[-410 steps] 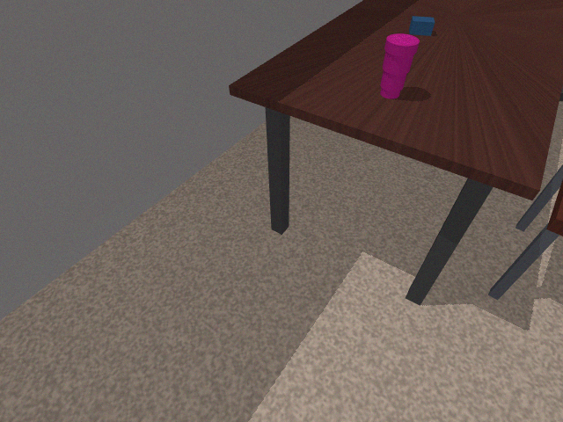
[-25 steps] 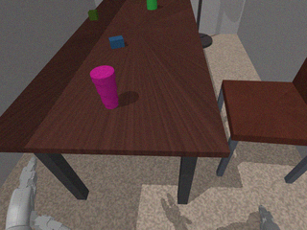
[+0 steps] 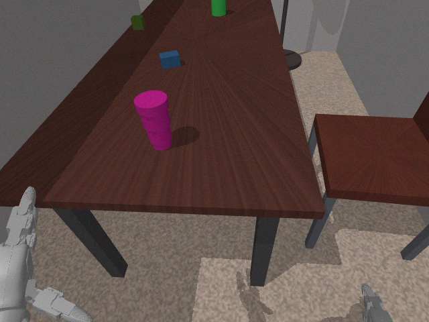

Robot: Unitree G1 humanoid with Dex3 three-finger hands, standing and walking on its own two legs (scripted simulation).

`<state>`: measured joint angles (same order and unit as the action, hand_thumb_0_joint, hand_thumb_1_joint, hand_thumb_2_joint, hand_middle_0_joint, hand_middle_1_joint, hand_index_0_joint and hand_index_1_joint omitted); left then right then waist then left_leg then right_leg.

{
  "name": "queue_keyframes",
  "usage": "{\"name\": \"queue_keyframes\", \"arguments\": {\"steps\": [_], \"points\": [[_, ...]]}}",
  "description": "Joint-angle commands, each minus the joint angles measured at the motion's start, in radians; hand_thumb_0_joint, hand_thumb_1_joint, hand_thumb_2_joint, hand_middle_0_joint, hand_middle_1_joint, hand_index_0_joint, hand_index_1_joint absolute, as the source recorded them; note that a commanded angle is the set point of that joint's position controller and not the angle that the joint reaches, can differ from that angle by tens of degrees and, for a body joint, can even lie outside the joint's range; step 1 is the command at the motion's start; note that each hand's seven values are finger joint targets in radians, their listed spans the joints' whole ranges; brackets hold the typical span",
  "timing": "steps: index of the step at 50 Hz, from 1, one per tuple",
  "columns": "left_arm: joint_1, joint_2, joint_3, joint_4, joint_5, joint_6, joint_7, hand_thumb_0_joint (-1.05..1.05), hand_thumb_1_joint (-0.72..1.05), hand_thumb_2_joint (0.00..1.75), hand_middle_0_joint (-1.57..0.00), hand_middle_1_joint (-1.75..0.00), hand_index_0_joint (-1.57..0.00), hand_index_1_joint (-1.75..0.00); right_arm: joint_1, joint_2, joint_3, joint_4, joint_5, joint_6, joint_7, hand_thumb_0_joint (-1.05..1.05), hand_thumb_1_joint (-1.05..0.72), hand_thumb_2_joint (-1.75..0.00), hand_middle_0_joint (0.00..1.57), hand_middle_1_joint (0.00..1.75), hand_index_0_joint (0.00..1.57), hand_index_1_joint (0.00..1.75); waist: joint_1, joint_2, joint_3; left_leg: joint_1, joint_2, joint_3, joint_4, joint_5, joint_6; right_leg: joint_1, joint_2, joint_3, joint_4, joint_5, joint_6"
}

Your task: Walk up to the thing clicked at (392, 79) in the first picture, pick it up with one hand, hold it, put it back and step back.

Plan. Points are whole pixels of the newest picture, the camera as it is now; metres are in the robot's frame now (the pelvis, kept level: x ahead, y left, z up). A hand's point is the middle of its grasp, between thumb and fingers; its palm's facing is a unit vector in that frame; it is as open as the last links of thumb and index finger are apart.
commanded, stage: rise first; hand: left
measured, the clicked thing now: (156, 123) +0.60 +0.22 +0.05
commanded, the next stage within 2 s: go down in 0.50 s
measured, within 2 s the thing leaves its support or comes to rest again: neither
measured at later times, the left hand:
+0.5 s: hand (54, 247) +0.20 +0.26 +0.13, palm faces +0.35 -0.82 -0.45, open 17.7 cm
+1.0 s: hand (45, 211) +0.25 +0.29 +0.15, palm faces +0.37 -0.87 -0.31, open 17.6 cm
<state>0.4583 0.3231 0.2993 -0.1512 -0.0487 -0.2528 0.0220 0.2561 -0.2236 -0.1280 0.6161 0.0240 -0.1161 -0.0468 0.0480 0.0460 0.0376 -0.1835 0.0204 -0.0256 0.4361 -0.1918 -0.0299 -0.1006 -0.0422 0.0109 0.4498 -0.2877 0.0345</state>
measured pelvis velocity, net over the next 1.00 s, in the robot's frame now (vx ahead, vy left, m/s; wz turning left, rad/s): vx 0.01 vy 0.00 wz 0.02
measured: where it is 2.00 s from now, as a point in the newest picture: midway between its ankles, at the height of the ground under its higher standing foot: outside the picture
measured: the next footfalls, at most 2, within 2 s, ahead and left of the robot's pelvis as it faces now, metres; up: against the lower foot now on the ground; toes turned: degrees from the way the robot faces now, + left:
none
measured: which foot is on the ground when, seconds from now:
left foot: down 0.00-1.00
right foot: down 0.00-1.00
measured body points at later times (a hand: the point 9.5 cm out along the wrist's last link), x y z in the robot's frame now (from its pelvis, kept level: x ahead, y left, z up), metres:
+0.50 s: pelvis +0.01 +0.00 +0.00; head +0.00 -0.02 +0.45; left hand +0.17 +0.30 +0.16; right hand +0.16 -0.26 -0.09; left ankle +0.03 +0.14 -0.74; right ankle -0.02 -0.14 -0.74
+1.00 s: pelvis +0.01 +0.00 -0.01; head +0.00 -0.01 +0.44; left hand +0.22 +0.34 +0.17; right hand +0.18 -0.25 -0.09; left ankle +0.03 +0.14 -0.74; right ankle -0.02 -0.14 -0.74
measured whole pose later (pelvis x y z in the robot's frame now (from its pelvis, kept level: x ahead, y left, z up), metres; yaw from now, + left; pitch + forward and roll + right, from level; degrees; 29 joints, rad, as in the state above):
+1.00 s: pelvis +0.01 +0.00 -0.01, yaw +1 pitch -2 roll +0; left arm 0.13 0.39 0.46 0.04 -0.15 -0.27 -0.14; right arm 0.23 -0.21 -0.09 0.62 0.03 -0.10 -0.06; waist 0.03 0.03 0.00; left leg -0.27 0.02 -0.05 0.54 -0.24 -0.03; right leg -0.17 -0.04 -0.01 0.54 -0.34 0.03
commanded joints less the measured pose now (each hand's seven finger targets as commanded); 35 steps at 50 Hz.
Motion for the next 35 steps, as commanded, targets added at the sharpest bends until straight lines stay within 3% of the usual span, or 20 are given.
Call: {"name": "queue_keyframes", "arguments": {"steps": [1,4,7,8,11,12,13,15,16,19,22,23,25,28,30,31,32,33,34,35], "points": [[-0.076,0.19,0.125,-0.217,-0.006,-0.089,0.019,0.0,-0.59,0.03,-0.05,-0.05,-0.05,-0.05,-0.062,-0.136,-0.063,-0.154,0.0,-0.061,0.0,0.0,0.51,-0.04,0.05,0.05,0.05,0.05,-0.002,-0.026,-0.05,0.073,-0.02,0.062,-0.074,0.04,0.032,-0.092,0.046,-0.075,-0.093,0.089,-0.034],[-0.052,0.193,0.127,-0.223,-0.007,-0.097,0.018,0.0,-0.59,0.03,-0.06,-0.05,-0.05,-0.05,-0.076,-0.12,-0.043,-0.161,0.003,-0.064,0.005,0.0,0.5,-0.04,0.05,0.05,0.05,0.05,0.012,-0.01,-0.048,0.068,-0.024,0.064,-0.072,0.063,0.032,-0.086,0.042,-0.075,-0.091,0.107,-0.034],[-0.068,0.199,0.136,-0.242,-0.011,-0.102,0.017,0.0,-0.59,0.04,-0.05,-0.05,-0.04,-0.05,-0.088,-0.133,-0.059,-0.165,0.004,-0.067,0.006,0.0,0.52,-0.04,0.05,0.05,0.05,0.05,0.01,-0.012,-0.047,0.063,-0.026,0.067,-0.068,0.064,0.033,-0.094,0.039,-0.071,-0.091,0.11,-0.032],[-0.075,0.191,0.131,-0.246,-0.009,-0.103,0.014,0.0,-0.6,0.05,-0.05,-0.05,-0.05,-0.06,-0.07,-0.098,-0.031,-0.151,0.003,-0.066,0.01,0.0,0.5,-0.05,0.05,0.05,0.05,0.05,0.013,-0.01,-0.053,0.066,-0.025,0.067,-0.066,0.062,0.034,-0.084,0.039,-0.07,-0.092,0.11,-0.031],[-0.07,0.2,0.14,-0.254,-0.009,-0.11,0.018,0.0,-0.6,0.05,-0.06,-0.06,-0.05,-0.06,-0.117,-0.16,-0.076,-0.197,0.004,-0.074,0.003,0.0,0.5,-0.05,0.05,0.05,0.05,0.05,0.009,-0.016,-0.061,0.073,-0.021,0.061,-0.071,0.08,0.03,-0.082,0.045,-0.074,-0.084,0.123,-0.035],[-0.09,0.207,0.146,-0.252,-0.009,-0.112,0.018,0.0,-0.61,0.06,-0.06,-0.06,-0.05,-0.07,-0.074,-0.13,-0.052,-0.17,0.003,-0.073,0.005,0.0,0.5,-0.05,0.05,0.05,0.05,0.05,0.005,-0.013,-0.063,0.076,-0.023,0.064,-0.064,0.082,0.032,-0.079,0.044,-0.071,-0.087,0.126,-0.031],[-0.085,0.214,0.156,-0.272,-0.01,-0.118,0.02,0.0,-0.6,0.05,-0.05,-0.05,-0.04,-0.06,-0.099,-0.126,-0.047,-0.169,0.003,-0.071,0.006,0.0,0.51,-0.05,0.05,0.05,0.05,0.05,0.021,0.001,-0.058,0.072,-0.025,0.064,-0.068,0.083,0.03,-0.082,0.042,-0.072,-0.087,0.121,-0.034],[-0.085,0.202,0.142,-0.268,-0.009,-0.118,0.017,0.0,-0.61,0.06,-0.05,-0.06,-0.05,-0.06,-0.072,-0.109,-0.04,-0.14,0.003,-0.071,0.006,0.0,0.51,-0.05,0.05,0.05,0.05,0.05,0.018,-0.008,-0.036,0.063,-0.026,0.064,-0.067,0.065,0.032,-0.093,0.043,-0.071,-0.088,0.106,-0.033],[-0.078,0.216,0.161,-0.267,-0.009,-0.118,0.021,0.0,-0.61,0.06,-0.06,-0.05,-0.05,-0.07,-0.095,-0.148,-0.071,-0.17,0.002,-0.075,0.003,0.0,0.5,-0.05,0.05,0.05,0.05,0.05,0.014,-0.009,-0.058,0.071,-0.027,0.068,-0.067,0.067,0.032,-0.09,0.041,-0.069,-0.089,0.111,-0.032],[-0.08,0.221,0.167,-0.256,-0.006,-0.118,0.018,0.0,-0.61,0.07,-0.06,-0.06,-0.05,-0.07,-0.049,-0.142,-0.071,-0.169,0.001,-0.074,0.002,0.0,0.49,-0.06,0.05,0.05,0.05,0.05,0.0,-0.024,-0.089,0.093,-0.022,0.065,-0.059,0.115,0.033,-0.071,0.043,-0.069,-0.08,0.165,-0.03],[-0.079,0.215,0.17,-0.254,-0.008,-0.119,0.014,0.0,-0.61,0.07,-0.06,-0.06,-0.05,-0.07,-0.046,-0.128,-0.063,-0.144,0.002,-0.071,0.004,0.0,0.49,-0.06,0.05,0.05,0.05,0.05,0.008,-0.039,-0.06,0.084,-0.025,0.066,-0.053,0.129,0.035,-0.077,0.039,-0.069,-0.081,0.179,-0.025],[-0.089,0.235,0.184,-0.273,-0.01,-0.122,0.015,0.0,-0.61,0.07,-0.06,-0.06,-0.05,-0.07,-0.054,-0.106,-0.052,-0.121,0.004,-0.069,0.006,0.0,0.5,-0.06,0.05,0.05,0.05,0.05,0.021,0.012,-0.057,0.079,-0.031,0.071,-0.053,0.126,0.033,-0.08,0.034,-0.065,-0.08,0.176,-0.027],[-0.095,0.23,0.187,-0.269,-0.008,-0.121,0.015,0.0,-0.61,0.08,-0.06,-0.05,-0.04,-0.07,-0.049,-0.134,-0.07,-0.172,0.001,-0.073,0.004,0.0,0.5,-0.06,0.05,0.05,0.05,0.05,0.004,-0.039,-0.088,0.094,-0.025,0.066,-0.049,0.148,0.035,-0.07,0.038,-0.068,-0.076,0.199,-0.024],[-0.098,0.232,0.19,-0.267,-0.011,-0.125,0.013,0.0,-0.61,0.08,-0.06,-0.06,-0.04,-0.07,-0.055,-0.094,-0.034,-0.122,0.004,-0.067,0.009,0.0,0.5,-0.06,0.05,0.05,0.05,0.05,0.023,-0.005,-0.039,0.072,-0.027,0.067,-0.056,0.118,0.033,-0.085,0.039,-0.069,-0.079,0.164,-0.028],[-0.107,0.232,0.19,-0.267,-0.011,-0.124,0.013,0.0,-0.61,0.04,-0.04,-0.08,-0.06,-0.08,-0.103,-0.17,-0.09,-0.2,0.001,-0.075,0.002,0.0,0.5,-0.05,0.05,0.05,0.05,0.05,0.01,-0.022,-0.086,0.09,-0.026,0.065,-0.051,0.135,0.033,-0.07,0.038,-0.066,-0.075,0.184,-0.026],[-0.155,0.128,0.16,-0.257,-0.031,-0.162,-0.016,0.0,-0.61,0.09,-0.03,-0.03,-0.01,-0.05,-0.123,-0.104,-0.034,-0.187,-0.013,-0.075,0.016,0.0,0.53,-0.05,0.05,0.05,0.05,0.05,-0.007,-0.069,-0.094,0.051,-0.027,0.06,-0.001,0.107,0.028,-0.099,0.04,-0.064,-0.043,0.149,-0.019],[-0.101,0.296,0.256,-0.242,-0.01,-0.138,0.01,0.0,-0.61,0.05,-0.05,-0.09,-0.05,-0.09,-0.062,-0.132,-0.069,-0.137,0.002,-0.068,0.004,0.0,0.5,-0.05,0.05,0.05,0.05,0.05,0.032,0.006,-0.075,0.085,-0.031,0.067,-0.049,0.127,0.032,-0.078,0.034,-0.068,-0.073,0.172,-0.026],[-0.149,0.149,0.176,-0.266,-0.028,-0.176,-0.02,0.0,-0.59,0.07,-0.04,-0.07,-0.04,-0.07,-0.08,-0.098,-0.034,-0.165,-0.017,-0.066,0.018,0.0,0.5,-0.05,0.05,0.05,0.05,0.05,-0.005,-0.066,-0.094,0.044,-0.026,0.06,0.0,0.11,0.028,-0.1,0.04,-0.064,-0.041,0.151,-0.021],[-0.119,0.164,0.181,-0.229,-0.029,-0.182,-0.034,0.0,-0.61,0.06,-0.05,-0.07,-0.05,-0.08,-0.096,-0.097,-0.037,-0.174,-0.013,-0.062,0.019,0.0,0.5,-0.06,0.05,0.05,0.05,0.05,0.012,-0.059,-0.104,0.043,-0.032,0.065,0.011,0.115,0.03,-0.102,0.032,-0.06,-0.035,0.157,-0.017],[-0.126,0.206,0.229,-0.203,-0.036,-0.182,-0.037,0.0,-0.61,0.04,-0.05,-0.07,-0.05,-0.07,-0.086,-0.147,-0.072,-0.195,-0.014,-0.058,0.015,0.0,0.49,-0.06,0.05,0.05,0.05,0.05,0.003,-0.073,-0.114,0.039,-0.033,0.062,0.014,0.111,0.031,-0.105,0.033,-0.059,-0.034,0.155,-0.018]]}}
